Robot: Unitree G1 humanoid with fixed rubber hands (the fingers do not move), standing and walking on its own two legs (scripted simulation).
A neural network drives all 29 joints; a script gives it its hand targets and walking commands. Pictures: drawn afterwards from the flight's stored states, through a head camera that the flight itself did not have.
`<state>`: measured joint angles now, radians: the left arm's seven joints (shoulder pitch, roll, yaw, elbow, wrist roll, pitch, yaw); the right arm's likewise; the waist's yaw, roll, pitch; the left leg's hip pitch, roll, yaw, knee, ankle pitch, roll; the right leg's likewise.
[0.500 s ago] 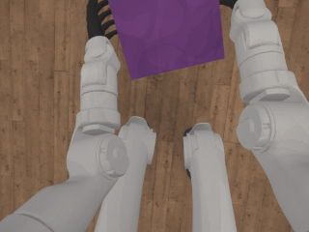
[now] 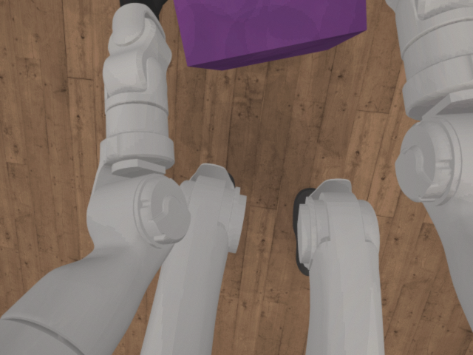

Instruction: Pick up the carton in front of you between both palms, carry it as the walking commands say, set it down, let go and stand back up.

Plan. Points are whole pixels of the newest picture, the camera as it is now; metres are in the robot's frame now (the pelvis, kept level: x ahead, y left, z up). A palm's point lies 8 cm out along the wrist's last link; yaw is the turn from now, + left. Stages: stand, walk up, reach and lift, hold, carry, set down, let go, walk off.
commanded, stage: set down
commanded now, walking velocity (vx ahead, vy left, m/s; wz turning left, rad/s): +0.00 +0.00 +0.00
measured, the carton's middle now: out of the picture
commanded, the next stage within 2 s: none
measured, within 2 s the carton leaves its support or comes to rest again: rests again in 0.22 s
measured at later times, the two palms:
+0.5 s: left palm (144, 21) +0.50 +0.17 -0.16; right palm out of the picture +0.57 -0.13 -0.17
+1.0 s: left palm (146, 20) +0.50 +0.18 -0.19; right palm out of the picture +0.56 -0.13 -0.19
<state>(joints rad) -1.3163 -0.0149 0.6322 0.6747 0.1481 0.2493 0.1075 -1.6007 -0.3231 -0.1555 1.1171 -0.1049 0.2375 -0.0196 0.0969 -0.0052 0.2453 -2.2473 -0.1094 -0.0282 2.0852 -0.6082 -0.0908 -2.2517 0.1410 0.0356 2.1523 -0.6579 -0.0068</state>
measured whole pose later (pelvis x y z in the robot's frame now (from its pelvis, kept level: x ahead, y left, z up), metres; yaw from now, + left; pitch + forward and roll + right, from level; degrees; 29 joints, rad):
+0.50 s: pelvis -0.02 -0.01 -0.01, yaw +1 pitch +38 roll +6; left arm -1.36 0.00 0.70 0.78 0.22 0.24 0.05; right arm -1.62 -0.32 -0.22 1.17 -0.19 0.22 0.04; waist 0.09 0.02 0.32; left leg -2.22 -0.12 -0.02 2.11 -0.58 -0.11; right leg -2.24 0.11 0.02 2.20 -0.63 -0.04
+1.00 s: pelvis -0.01 +0.00 -0.02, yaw +1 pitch +36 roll +5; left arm -1.43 0.09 0.65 0.96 0.19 0.17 0.02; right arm -1.63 -0.38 -0.18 1.21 -0.16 0.17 0.08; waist 0.09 0.04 0.39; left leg -2.21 -0.10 0.01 2.17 -0.59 -0.08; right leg -2.22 0.09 0.03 2.25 -0.65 -0.03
